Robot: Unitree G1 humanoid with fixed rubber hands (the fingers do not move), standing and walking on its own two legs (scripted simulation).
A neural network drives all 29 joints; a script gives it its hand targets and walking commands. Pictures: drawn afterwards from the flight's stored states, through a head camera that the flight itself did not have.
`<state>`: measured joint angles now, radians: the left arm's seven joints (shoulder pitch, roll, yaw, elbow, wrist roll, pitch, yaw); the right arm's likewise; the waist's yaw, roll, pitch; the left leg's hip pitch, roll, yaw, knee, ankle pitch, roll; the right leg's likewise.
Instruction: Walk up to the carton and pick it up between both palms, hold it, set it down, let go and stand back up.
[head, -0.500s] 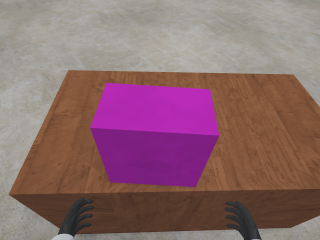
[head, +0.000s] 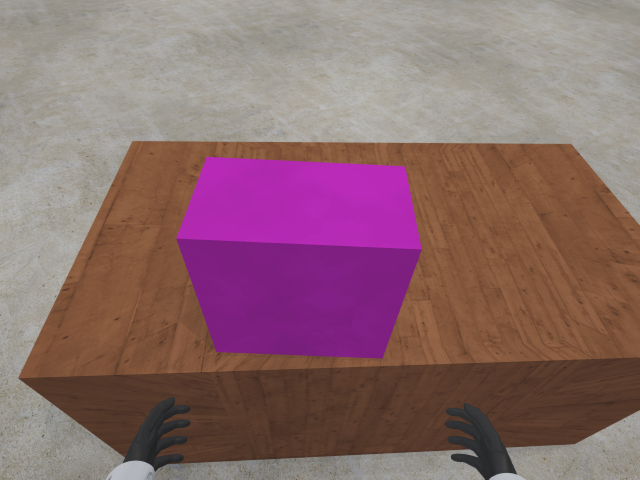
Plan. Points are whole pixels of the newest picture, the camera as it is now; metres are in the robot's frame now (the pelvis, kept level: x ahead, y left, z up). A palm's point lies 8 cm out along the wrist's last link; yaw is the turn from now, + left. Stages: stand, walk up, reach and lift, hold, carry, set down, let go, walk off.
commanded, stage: let go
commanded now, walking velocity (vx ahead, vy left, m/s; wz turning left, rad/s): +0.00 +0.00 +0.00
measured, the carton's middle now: (302, 267) +0.43 +0.03 -0.02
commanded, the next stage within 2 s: stand in 0.36 s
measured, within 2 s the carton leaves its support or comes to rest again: neither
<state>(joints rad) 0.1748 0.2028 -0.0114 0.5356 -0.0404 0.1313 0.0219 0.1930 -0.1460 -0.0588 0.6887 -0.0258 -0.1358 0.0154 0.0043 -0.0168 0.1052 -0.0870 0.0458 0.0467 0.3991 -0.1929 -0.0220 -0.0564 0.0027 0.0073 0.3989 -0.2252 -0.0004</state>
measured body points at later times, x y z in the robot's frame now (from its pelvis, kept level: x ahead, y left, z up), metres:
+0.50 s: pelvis +0.00 +0.00 -0.01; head +0.01 +0.00 +0.44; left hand +0.15 +0.24 -0.10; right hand +0.14 -0.24 -0.12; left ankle +0.02 +0.13 -0.74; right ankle +0.00 -0.12 -0.74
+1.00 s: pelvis +0.01 +0.02 -0.01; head -0.01 +0.01 +0.44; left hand +0.10 +0.24 -0.14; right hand +0.02 -0.24 -0.15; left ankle +0.02 +0.13 -0.74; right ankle +0.00 -0.12 -0.74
